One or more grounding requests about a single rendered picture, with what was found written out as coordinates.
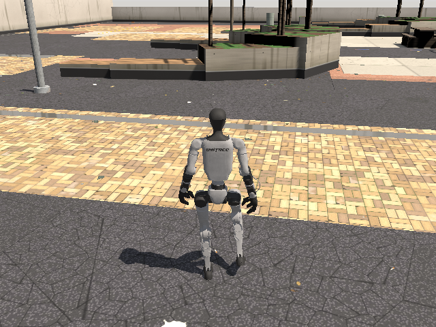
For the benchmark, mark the robot right shin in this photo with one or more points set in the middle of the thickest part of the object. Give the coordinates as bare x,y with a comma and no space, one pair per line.
238,235

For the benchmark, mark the left robot foot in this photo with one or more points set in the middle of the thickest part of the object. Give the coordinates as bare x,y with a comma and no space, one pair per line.
208,274

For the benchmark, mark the robot right forearm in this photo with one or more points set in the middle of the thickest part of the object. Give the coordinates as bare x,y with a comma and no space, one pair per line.
249,184

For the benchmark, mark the left robot hand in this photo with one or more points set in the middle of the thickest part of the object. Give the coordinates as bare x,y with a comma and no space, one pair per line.
186,195

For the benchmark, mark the robot left forearm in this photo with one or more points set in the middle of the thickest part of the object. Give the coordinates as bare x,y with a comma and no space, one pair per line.
185,181

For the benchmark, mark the robot left upper arm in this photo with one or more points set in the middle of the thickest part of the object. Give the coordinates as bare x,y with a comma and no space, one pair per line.
196,144

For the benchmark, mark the right robot hand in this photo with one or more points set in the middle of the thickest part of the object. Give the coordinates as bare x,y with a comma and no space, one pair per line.
253,203

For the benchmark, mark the robot right upper arm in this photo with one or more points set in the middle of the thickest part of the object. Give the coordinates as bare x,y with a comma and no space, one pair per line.
242,156

